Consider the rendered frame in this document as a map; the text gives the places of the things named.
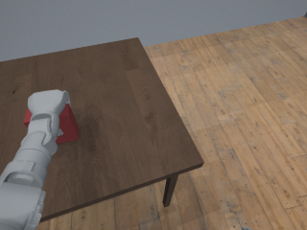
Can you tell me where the robot left hand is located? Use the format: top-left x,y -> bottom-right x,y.
27,89 -> 71,136

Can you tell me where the table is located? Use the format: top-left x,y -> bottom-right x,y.
0,37 -> 204,223

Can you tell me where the left robot upper arm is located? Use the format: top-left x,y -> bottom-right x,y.
0,181 -> 46,230

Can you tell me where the sponge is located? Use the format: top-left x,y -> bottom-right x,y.
23,103 -> 79,144

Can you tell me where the left robot forearm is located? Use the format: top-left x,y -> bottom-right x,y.
0,110 -> 59,189

